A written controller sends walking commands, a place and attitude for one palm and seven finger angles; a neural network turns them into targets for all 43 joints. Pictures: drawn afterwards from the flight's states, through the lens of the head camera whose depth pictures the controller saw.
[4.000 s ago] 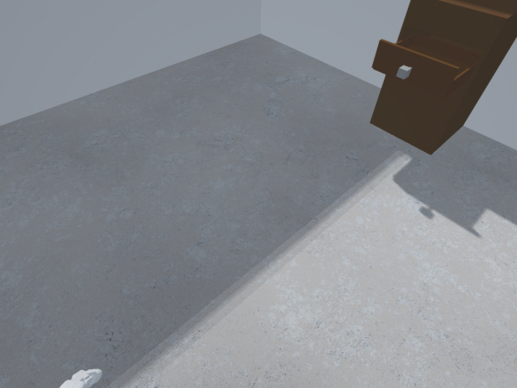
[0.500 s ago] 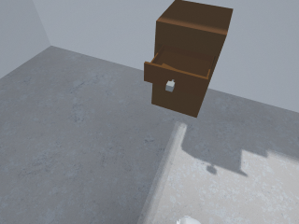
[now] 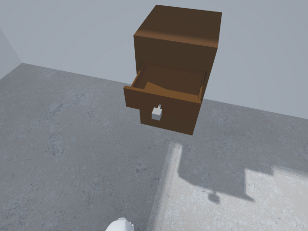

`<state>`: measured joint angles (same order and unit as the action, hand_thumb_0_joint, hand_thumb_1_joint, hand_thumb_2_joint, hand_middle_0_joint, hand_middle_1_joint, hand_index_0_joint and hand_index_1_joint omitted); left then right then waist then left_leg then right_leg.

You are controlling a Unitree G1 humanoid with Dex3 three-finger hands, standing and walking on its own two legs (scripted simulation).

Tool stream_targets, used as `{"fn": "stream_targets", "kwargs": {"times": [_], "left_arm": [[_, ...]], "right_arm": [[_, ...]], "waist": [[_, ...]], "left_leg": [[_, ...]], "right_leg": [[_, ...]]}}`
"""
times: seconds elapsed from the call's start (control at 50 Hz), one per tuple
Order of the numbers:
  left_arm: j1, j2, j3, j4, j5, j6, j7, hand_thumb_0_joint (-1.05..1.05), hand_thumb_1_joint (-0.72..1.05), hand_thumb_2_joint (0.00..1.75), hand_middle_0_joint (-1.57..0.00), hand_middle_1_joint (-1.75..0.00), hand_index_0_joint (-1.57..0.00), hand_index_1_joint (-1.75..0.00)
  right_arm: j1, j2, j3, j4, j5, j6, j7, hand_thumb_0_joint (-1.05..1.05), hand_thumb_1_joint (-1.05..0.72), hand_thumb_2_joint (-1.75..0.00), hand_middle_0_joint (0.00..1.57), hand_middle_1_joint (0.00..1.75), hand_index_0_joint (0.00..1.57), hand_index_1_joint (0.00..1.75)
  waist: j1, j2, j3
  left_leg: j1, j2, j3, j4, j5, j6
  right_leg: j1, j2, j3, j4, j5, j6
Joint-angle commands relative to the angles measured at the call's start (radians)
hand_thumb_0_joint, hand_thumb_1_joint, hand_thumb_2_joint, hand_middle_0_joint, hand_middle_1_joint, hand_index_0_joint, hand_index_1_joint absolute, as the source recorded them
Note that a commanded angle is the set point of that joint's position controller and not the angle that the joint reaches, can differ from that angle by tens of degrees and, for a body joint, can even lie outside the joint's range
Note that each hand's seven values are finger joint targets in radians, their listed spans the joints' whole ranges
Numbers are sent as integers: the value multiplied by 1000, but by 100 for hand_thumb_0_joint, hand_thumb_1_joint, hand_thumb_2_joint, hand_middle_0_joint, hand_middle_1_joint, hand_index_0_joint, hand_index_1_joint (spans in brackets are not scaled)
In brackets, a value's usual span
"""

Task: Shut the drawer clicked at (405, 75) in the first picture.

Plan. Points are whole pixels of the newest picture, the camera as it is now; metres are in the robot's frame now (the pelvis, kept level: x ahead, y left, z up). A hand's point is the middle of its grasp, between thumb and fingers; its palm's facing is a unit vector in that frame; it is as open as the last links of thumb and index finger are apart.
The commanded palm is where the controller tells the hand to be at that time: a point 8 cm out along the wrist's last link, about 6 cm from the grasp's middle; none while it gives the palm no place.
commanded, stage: turn to face it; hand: left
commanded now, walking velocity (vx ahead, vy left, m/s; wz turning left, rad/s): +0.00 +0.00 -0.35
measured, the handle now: (157, 110) +0.68 +0.02 -0.23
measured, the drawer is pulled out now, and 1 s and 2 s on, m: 0.25 0.25 0.25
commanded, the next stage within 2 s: take the last steps up to it in 0.32 s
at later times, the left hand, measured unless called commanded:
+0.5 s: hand (90, 224) +0.17 +0.21 -0.17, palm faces -0.10 -0.97 -0.23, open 7.4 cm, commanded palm none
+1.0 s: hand out of the picture +0.13 +0.17 -0.19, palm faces -0.15 -0.98 -0.12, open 7.4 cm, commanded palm none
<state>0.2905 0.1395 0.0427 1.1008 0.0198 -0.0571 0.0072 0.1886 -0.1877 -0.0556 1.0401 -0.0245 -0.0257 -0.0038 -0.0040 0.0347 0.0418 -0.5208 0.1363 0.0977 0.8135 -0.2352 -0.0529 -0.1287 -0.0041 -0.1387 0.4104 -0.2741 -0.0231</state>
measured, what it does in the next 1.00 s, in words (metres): walks ahead: left foot, then right foot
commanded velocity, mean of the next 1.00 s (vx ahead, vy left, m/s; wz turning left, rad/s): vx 0.18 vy -0.03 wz -0.17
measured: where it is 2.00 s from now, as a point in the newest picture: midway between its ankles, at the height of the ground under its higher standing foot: (176, 214)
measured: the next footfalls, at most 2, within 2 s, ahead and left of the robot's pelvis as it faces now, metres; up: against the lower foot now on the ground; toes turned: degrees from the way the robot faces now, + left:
left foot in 0.08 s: +0.17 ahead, +0.12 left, +0.00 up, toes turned +7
right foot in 0.54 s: +0.07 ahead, -0.10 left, +0.00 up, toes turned -15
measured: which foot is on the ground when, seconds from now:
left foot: up 0.00-0.06, down 0.08-0.54, up 0.56-0.90, down 0.92-1.00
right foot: down 0.00-0.10, up 0.12-0.52, down 0.54-0.94, up 0.96-1.00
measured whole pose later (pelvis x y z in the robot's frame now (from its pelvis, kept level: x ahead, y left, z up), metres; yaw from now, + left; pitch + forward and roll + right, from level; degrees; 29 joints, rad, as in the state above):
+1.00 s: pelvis +0.16 +0.00 -0.01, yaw -13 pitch +0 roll +0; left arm 0.38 0.14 0.05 1.16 0.02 0.00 -0.01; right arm 0.24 -0.15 -0.04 1.03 -0.04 -0.06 -0.01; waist 0.00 -0.04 0.04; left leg -0.29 0.07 0.16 0.60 -0.30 0.02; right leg -0.25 -0.02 -0.05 0.89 -0.48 -0.04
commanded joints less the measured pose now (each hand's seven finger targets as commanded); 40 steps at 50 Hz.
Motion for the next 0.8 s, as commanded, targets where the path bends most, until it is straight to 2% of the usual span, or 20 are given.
{"fn": "stream_targets", "kwargs": {"times": [0.0,0.04,0.06,0.08,0.1,0.14,0.18,0.24,0.4,0.44,0.48,0.5,0.52,0.54,0.56,0.58,0.62,0.68,0.72,0.78], "left_arm": [[19,160,36,-52,2,2,10,0,90,90,-20,-30,-20,-30],[16,148,35,-55,-4,20,13,0,90,90,-20,-30,-20,-30],[53,115,33,-60,-10,27,13,0,90,90,-20,-30,-20,-30],[108,87,30,-63,-17,38,13,0,90,90,-20,-30,-20,-30],[109,86,28,-69,-11,49,18,0,90,90,-20,-30,-20,-30],[29,102,38,-74,-4,55,10,0,90,90,-20,-30,-20,-30],[17,82,37,-74,-2,63,-4,0,90,90,-20,-30,-20,-30],[43,63,35,-78,-2,85,-2,0,90,90,-20,-30,-20,-30],[-50,62,35,-147,4,95,1,0,90,90,-20,-30,-20,-30],[-20,60,32,-144,3,88,-3,0,90,90,-20,-30,-20,-30],[45,84,34,-124,8,81,-9,0,90,90,-20,-30,-20,-30],[101,123,41,-115,14,75,-7,0,90,90,-20,-30,-20,-30],[122,218,56,-118,23,68,5,0,90,90,-20,-30,-20,-30],[125,246,56,-129,3,64,14,0,90,90,-20,-30,-20,-30],[84,244,59,-130,2,52,19,0,90,90,-20,-30,-20,-30],[44,205,51,-132,3,45,22,0,90,90,-20,-30,-20,-30],[-18,156,34,-140,1,24,13,0,90,90,-20,-30,-20,-30],[46,142,28,-97,1,3,7,0,90,90,-20,-30,-20,-30],[98,147,28,-65,3,1,5,0,90,90,-20,-30,-20,-30],[126,157,32,-29,6,1,4,0,90,90,-20,-30,-20,-30]], "right_arm": [[49,-20,10,-34,10,-14,0,0,-90,-90,20,30,20,30],[131,-64,5,-7,9,-20,-12,0,-90,-90,20,30,20,30],[195,-137,-9,-2,-1,-26,-20,0,-90,-90,20,30,20,30],[233,-220,-20,-5,-2,-18,-23,0,-90,-90,20,30,20,30],[213,-209,-11,-9,0,-11,-35,0,-90,-90,20,30,20,30],[98,-156,-1,-47,0,-5,-40,0,-90,-90,20,30,20,30],[27,-112,11,-69,0,-10,-39,0,-90,-90,20,30,20,30],[28,-112,4,-67,3,-6,-37,0,-90,-90,20,30,20,30],[53,-141,-23,-60,-6,21,-25,0,-90,-90,20,30,20,30],[54,-159,-31,-58,-9,25,-19,0,-90,-90,20,30,20,30],[43,-153,-32,-60,-6,32,-12,0,-90,-90,20,30,20,30],[24,-121,-26,-71,-2,33,-7,0,-90,-90,20,30,20,30],[13,-41,-8,-103,8,35,2,0,-90,-90,20,30,20,30],[-80,-79,-8,-142,1,39,6,0,-90,-90,20,30,20,30],[-79,-80,-13,-137,-2,44,11,0,-90,-90,20,30,20,30],[-40,-87,-19,-118,-5,44,14,0,-90,-90,20,30,20,30],[58,-69,-19,-66,-11,32,21,0,-90,-90,20,30,20,30],[62,-45,-15,-61,-5,16,20,0,-90,-90,20,30,20,30],[19,-39,-10,-75,-3,8,18,0,-90,-90,20,30,20,30],[-10,-31,-6,-82,1,-4,17,0,-90,-90,20,30,20,30]], "waist": [[-7,-194,-12],[-43,-98,-46],[-52,80,-114],[-43,301,-159],[-45,334,-181],[-31,214,-79],[2,93,-34],[8,105,-91],[-21,113,-51],[-10,94,-68],[24,41,-57],[58,-74,-31],[71,-353,1],[104,-307,63],[72,-317,94],[36,-253,107],[-21,-147,77],[-2,-133,37],[26,-141,38],[39,-162,35]], "left_leg": [[163,-48,22,-170,56,12],[357,-34,7,-322,267,16],[498,98,-117,-347,525,63],[552,287,-276,-387,700,158],[533,338,-333,-472,587,196],[376,294,-262,-505,380,218],[291,231,-145,-523,348,193],[320,204,-78,-542,289,190],[294,236,-93,-559,67,206],[274,226,-86,-555,-112,179],[152,183,-54,-516,-302,126],[52,117,18,-379,-365,76],[-153,-21,135,-110,-370,12],[-162,-35,16,53,-329,25],[-170,-33,-38,149,-255,36],[-168,-24,-55,202,-201,38],[-97,-14,-33,218,-78,20],[-63,-19,-5,114,-61,9],[-53,-27,6,33,-85,11],[-13,-35,7,-59,-121,25]], "right_leg": [[-29,-210,146,-44,582,-107],[-85,-162,137,76,432,-58],[-173,-79,94,218,182,-9],[-255,2,22,433,-308,27],[-296,12,86,621,-420,34],[-344,-47,135,767,-313,30],[-316,-73,122,722,-210,40],[-280,-71,99,628,-167,51],[-215,-55,70,366,-192,36],[-144,-35,39,262,-140,26],[21,-19,20,69,-55,6],[85,-89,116,-64,-139,-27],[128,-313,469,-259,-422,-131],[-26,-398,593,-365,-525,-192],[-80,-372,586,-382,-517,-188],[-87,-345,511,-356,-437,-176],[-73,-246,291,-271,-147,-135],[18,-227,232,-234,61,-146],[54,-237,256,-220,105,-163],[74,-260,279,-201,117,-173]]}}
